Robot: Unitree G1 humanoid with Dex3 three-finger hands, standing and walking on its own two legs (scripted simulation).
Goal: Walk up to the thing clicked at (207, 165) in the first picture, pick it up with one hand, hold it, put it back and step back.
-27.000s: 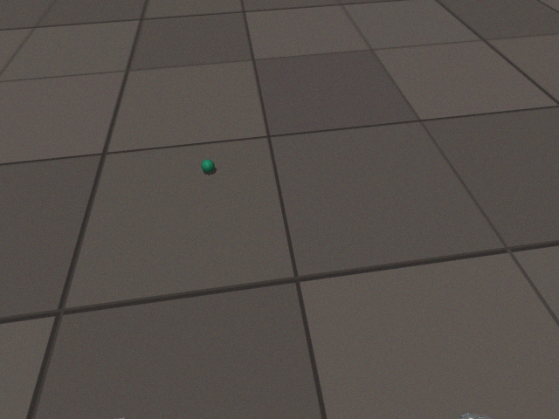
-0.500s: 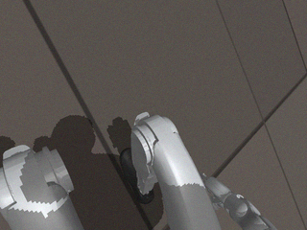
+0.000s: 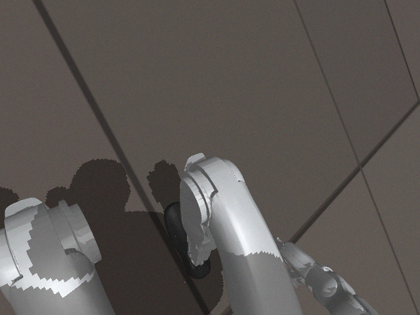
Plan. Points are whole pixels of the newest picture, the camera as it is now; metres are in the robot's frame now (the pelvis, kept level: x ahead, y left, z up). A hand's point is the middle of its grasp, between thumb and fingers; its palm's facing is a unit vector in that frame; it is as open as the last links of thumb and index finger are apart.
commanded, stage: close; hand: left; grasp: from above
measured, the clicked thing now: out of the picture +0.42 +0.43 -0.27
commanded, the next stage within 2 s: settle in 1.06 s
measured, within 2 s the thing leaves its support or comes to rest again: leaves its support in 1.46 s
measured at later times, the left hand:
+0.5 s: hand out of the picture +0.40 +0.41 -0.24, palm faces -0.42 -0.20 -0.89, open 10.6 cm
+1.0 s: hand out of the picture +0.40 +0.41 -0.24, palm faces -0.42 -0.20 -0.89, open 8.0 cm
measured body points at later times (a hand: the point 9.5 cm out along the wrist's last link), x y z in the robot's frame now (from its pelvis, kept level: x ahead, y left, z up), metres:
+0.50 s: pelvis +0.00 +0.00 +0.00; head +0.26 +0.17 +0.33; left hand +0.42 +0.42 -0.19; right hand +0.12 -0.25 -0.06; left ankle +0.07 +0.13 -0.27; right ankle +0.12 -0.13 -0.27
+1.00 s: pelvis +0.00 +0.00 +0.00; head +0.25 +0.16 +0.33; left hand +0.42 +0.42 -0.19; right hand +0.12 -0.25 -0.06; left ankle +0.07 +0.13 -0.27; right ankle +0.12 -0.13 -0.27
